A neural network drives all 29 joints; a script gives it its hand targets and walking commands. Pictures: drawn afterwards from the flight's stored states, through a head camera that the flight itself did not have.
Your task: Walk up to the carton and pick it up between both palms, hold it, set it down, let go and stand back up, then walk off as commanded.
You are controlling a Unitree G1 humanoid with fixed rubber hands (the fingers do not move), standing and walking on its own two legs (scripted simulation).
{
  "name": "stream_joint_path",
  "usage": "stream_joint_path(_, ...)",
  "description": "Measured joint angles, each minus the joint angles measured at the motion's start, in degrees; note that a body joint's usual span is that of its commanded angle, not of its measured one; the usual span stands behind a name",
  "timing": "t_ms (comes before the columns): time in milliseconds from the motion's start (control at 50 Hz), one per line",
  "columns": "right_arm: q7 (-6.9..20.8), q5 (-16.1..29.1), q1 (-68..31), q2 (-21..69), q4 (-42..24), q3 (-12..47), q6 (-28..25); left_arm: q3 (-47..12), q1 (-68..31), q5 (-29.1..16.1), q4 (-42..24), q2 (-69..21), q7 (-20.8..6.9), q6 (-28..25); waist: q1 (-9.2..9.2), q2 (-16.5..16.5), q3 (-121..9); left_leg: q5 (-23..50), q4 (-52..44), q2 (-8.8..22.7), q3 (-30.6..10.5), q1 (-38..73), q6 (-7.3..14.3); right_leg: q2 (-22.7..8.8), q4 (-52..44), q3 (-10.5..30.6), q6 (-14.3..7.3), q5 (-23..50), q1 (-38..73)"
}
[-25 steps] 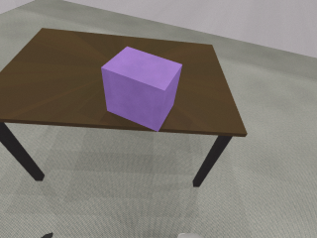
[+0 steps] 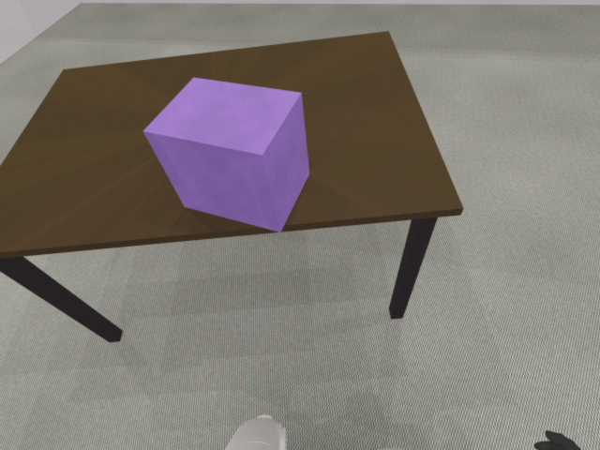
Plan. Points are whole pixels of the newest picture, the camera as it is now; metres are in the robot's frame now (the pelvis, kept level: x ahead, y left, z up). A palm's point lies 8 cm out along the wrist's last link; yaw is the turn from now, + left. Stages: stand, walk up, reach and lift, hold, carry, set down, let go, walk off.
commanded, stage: walk up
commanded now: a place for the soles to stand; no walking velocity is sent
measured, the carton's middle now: (237, 155) +0.64 +0.17 -0.02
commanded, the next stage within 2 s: none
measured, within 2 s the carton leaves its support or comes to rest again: neither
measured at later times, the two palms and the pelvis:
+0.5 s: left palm out of the picture +0.11 +0.36 -0.11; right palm out of the picture +0.13 -0.29 -0.06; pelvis +0.04 +0.04 -0.01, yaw -1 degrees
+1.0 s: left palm (102, 419) +0.17 +0.32 -0.08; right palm out of the picture +0.14 -0.31 -0.09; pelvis +0.04 +0.01 -0.01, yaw -2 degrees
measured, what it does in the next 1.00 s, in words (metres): steps on the spot: left foot, then right foot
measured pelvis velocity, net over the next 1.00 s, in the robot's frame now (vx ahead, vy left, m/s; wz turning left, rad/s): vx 0.04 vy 0.01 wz -0.04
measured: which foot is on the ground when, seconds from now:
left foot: up 0.00-0.12, down 0.14-1.00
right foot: down 0.00-0.16, up 0.18-0.50, down 0.52-1.00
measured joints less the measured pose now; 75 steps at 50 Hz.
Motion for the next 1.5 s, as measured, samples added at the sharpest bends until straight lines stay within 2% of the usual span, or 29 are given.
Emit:
stream_joint_path(100,0.0,0.0,-0.6,0.0,0.0,0.0,-0.6,0.0,-0.2,0.0,0.0,-0.5,0.1,0.2,0.0,-0.4,-1.5,-3.9,-9.7,-0.7,0.0,1.5,0.0,0.1,0.0,0.0,0.0,-1.3,0.5)
stream_joint_path(120,0.0,0.0,-0.6,0.0,-0.1,0.0,-1.0,0.0,-0.4,0.0,0.0,-0.5,0.1,0.4,-0.03,-0.5,-1.7,-2.6,-13.1,-0.9,0.0,2.5,0.0,0.1,0.1,-0.1,0.0,-1.7,0.8)
stream_joint_path(140,-0.1,0.0,-0.6,0.0,-0.1,0.0,-1.4,0.0,-0.7,0.0,0.0,-0.4,0.1,0.7,-0.04,-0.7,-1.9,2.0,-17.3,-1.1,-0.1,3.8,0.2,0.1,0.7,0.0,0.0,-2.3,0.9)
stream_joint_path(160,-0.2,0.0,-0.5,0.0,0.0,0.0,-1.9,0.0,-1.3,0.0,0.0,-0.4,0.2,1.0,-0.02,-1.2,-1.8,9.6,-19.4,-1.5,0.1,4.8,0.2,-0.2,2.0,0.2,0.0,-3.0,0.9)
stream_joint_path(180,-0.3,0.0,-0.5,0.1,0.0,0.0,-2.4,0.0,-2.2,0.0,0.0,-0.5,0.3,1.2,-0.04,-1.9,-1.5,12.0,-18.9,-1.9,0.3,5.0,0.2,-0.3,4.7,0.8,0.0,-3.0,0.2)
stream_joint_path(240,-0.5,0.0,-0.5,0.5,0.0,0.0,-2.6,0.0,-4.8,0.0,0.0,-1.2,0.7,1.7,-0.01,-2.6,-2.1,8.5,-18.1,-1.4,0.3,6.0,0.7,0.6,11.1,0.4,0.0,-7.8,-3.1)
stream_joint_path(360,-0.5,0.0,-0.6,0.6,0.0,0.0,-2.6,0.0,-6.2,0.0,0.0,-0.4,-0.3,1.9,0.02,-4.5,-3.2,7.7,-19.0,0.2,0.4,7.2,1.0,-0.1,11.5,-0.2,0.0,-8.2,-6.5)
stream_joint_path(440,-0.5,0.0,-0.7,0.6,0.0,0.0,-2.6,0.0,-6.2,0.0,0.0,-0.4,-0.5,2.2,0.05,-5.2,-2.0,7.4,-18.4,0.1,0.4,7.2,1.0,-1.1,11.0,-0.8,0.0,-4.8,-6.3)
stream_joint_path(520,-0.2,0.0,-1.2,0.6,0.0,0.0,-2.2,0.0,-5.3,0.0,0.0,-0.6,-0.3,1.8,0.11,-4.5,-1.3,5.1,-14.2,0.4,0.5,6.1,0.7,-1.6,3.5,-2.7,0.0,1.6,-2.1)
stream_joint_path(580,-0.1,0.3,-1.9,0.7,0.0,0.0,-1.2,0.0,-4.9,0.0,1.1,-2.5,0.0,1.7,0.03,-1.6,-1.6,2.2,-11.0,1.8,0.1,5.6,0.4,-0.3,2.6,-2.8,2.4,-0.4,-0.9)
stream_joint_path(620,-0.1,0.4,-1.8,1.1,0.1,0.0,-0.7,0.0,-5.2,0.0,1.1,-3.4,0.0,1.5,0.02,-1.0,-3.0,-1.0,-11.5,0.9,0.2,5.6,0.3,-0.7,2.5,-2.2,2.7,-0.1,-1.5)
stream_joint_path(640,-0.1,0.4,-1.8,1.2,0.2,0.0,-0.7,0.0,-6.0,0.0,1.1,-3.5,0.0,1.5,0.02,-0.9,-3.4,-0.8,-12.4,0.2,0.2,5.7,0.3,-1.2,2.5,-2.0,2.7,0.0,-1.8)
stream_joint_path(680,-0.1,0.4,-1.8,1.2,0.2,0.0,-0.7,0.0,-8.0,0.0,1.1,-3.4,0.0,1.3,0.01,-0.3,-3.5,5.8,-15.2,-0.2,0.1,6.0,0.1,-1.4,2.6,-1.9,2.7,0.2,-2.4)
stream_joint_path(720,-0.1,0.4,-1.8,1.3,0.2,0.0,-0.7,0.0,-10.1,0.0,1.1,-3.1,0.0,0.9,0.02,0.1,-3.1,6.8,-15.5,-0.1,0.1,6.1,-0.5,-1.5,2.6,-1.9,2.7,0.4,-2.5)
stream_joint_path(1000,-0.1,0.4,-1.8,1.3,1.3,0.0,-0.8,0.0,-13.7,0.0,1.1,-2.8,-0.7,0.8,0.03,-2.4,-3.8,6.4,-17.4,-0.3,0.1,6.2,-1.0,-1.5,2.5,-1.9,2.7,0.5,-3.3)
stream_joint_path(1160,-0.1,0.4,-1.8,1.3,1.3,0.0,-0.8,0.0,-14.2,0.0,1.1,-2.8,-0.6,0.8,0.03,-2.7,-3.9,6.4,-17.6,-0.3,0.1,6.3,-1.5,-1.5,2.5,-1.9,2.7,0.3,-3.3)
stream_joint_path(1200,1.2,-0.2,-1.9,0.8,1.4,0.0,-0.2,0.0,-13.1,0.0,1.1,-2.5,0.0,-0.3,0.07,-2.4,-3.9,-0.4,-12.8,-0.5,0.2,5.3,-0.6,-1.7,2.5,-1.7,2.7,0.0,-2.8)
stream_joint_path(1260,2.7,-1.0,-1.8,-0.3,1.3,0.0,1.5,0.0,-8.5,0.0,1.2,-0.8,1.5,-1.7,0.07,-2.1,-5.2,-4.4,-0.4,-1.2,0.2,1.6,-0.5,-3.0,2.5,-1.0,2.6,-1.5,-1.8)
stream_joint_path(1340,3.8,-1.1,-1.8,-2.9,1.3,-0.2,1.7,0.2,-3.2,0.0,1.2,1.5,2.8,-2.1,0.01,0.3,-5.4,-2.7,4.7,-0.1,0.1,-2.0,-0.5,-5.6,2.5,-0.6,2.6,-2.8,-0.3)
stream_joint_path(1440,5.1,-1.0,-1.8,-3.9,1.2,-0.4,1.8,0.3,0.1,0.0,1.1,3.2,2.9,-2.3,-0.02,4.9,-4.5,-2.9,1.6,2.2,0.0,-4.0,-0.5,-7.5,2.4,-0.6,2.6,-5.0,1.3)
stream_joint_path(1480,5.6,-1.0,-1.7,-3.9,1.2,-0.4,1.8,0.3,0.3,0.0,1.1,4.1,2.7,-2.2,-0.05,5.4,-5.0,-3.3,-2.9,2.4,0.0,-3.3,-0.5,-8.6,2.6,-0.3,2.6,-6.1,1.2)
stream_joint_path(1500,5.6,-1.0,-1.7,-3.9,1.2,-0.4,1.6,0.3,-0.1,0.0,1.1,4.7,2.7,-2.0,-0.13,5.2,-4.9,-0.7,-5.9,2.2,0.1,-2.4,-0.5,-9.3,3.2,0.0,2.6,-6.8,1.0)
